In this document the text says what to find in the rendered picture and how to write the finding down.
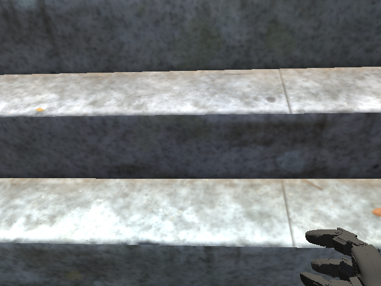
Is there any right robot hand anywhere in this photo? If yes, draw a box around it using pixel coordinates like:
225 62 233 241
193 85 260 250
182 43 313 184
300 228 381 286

